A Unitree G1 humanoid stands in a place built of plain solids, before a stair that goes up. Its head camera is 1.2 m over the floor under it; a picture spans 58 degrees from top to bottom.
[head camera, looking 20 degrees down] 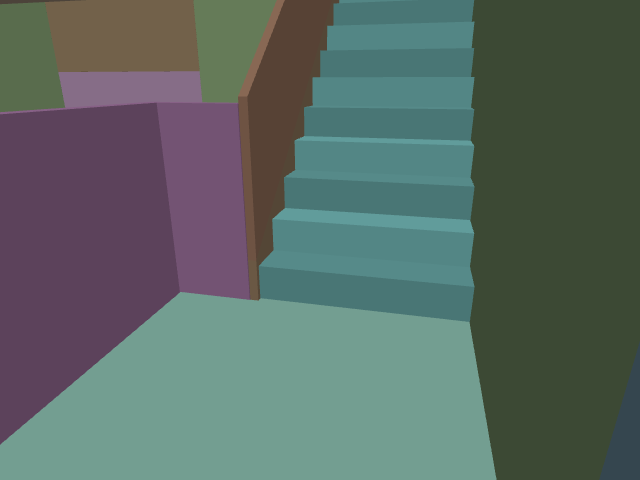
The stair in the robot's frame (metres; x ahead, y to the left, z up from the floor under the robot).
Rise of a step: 0.21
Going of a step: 0.26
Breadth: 1.19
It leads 13 degrees to the right of straight ahead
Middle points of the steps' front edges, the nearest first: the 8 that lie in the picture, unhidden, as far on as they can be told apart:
2.15 -0.22 0.21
2.41 -0.28 0.41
2.66 -0.34 0.62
2.91 -0.40 0.83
3.16 -0.46 1.03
3.41 -0.52 1.24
3.66 -0.58 1.44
3.91 -0.64 1.65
